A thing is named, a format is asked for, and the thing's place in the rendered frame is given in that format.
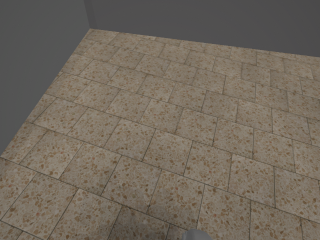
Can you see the robot right thigh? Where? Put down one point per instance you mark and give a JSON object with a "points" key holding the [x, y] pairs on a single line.
{"points": [[195, 234]]}

